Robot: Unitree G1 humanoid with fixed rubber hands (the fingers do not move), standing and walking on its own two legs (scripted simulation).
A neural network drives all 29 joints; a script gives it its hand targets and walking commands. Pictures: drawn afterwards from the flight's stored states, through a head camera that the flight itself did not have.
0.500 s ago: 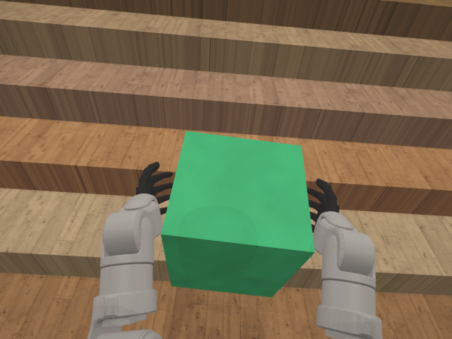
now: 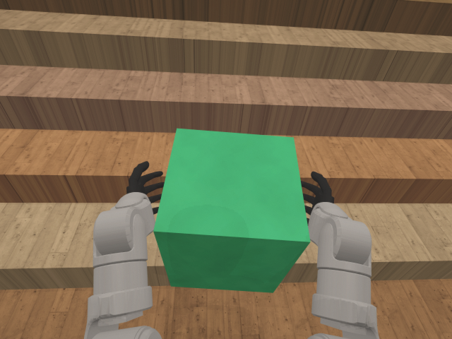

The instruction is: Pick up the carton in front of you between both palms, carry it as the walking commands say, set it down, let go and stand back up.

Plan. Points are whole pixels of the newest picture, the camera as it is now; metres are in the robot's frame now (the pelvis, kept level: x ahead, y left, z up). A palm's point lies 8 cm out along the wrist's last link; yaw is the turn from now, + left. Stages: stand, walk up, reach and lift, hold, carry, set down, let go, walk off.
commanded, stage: carry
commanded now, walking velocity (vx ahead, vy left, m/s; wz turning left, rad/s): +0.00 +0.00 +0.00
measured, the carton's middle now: (228, 216) +0.35 +0.00 +0.05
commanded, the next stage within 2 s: none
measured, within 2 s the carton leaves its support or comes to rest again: neither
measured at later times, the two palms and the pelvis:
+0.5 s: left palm (168, 208) +0.32 +0.11 +0.11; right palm (347, 218) +0.32 -0.20 +0.11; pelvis +0.00 -0.04 +0.00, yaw +0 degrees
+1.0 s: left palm (170, 205) +0.32 +0.10 +0.12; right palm (349, 213) +0.32 -0.20 +0.11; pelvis +0.00 -0.05 +0.00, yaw +1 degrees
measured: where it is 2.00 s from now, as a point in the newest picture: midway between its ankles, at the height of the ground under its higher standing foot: outside the picture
